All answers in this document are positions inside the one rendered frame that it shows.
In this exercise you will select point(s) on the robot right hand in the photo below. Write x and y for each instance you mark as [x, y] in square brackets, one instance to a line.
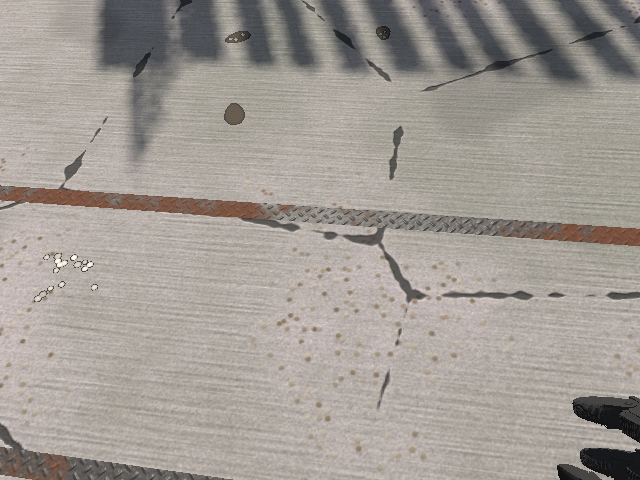
[615, 413]

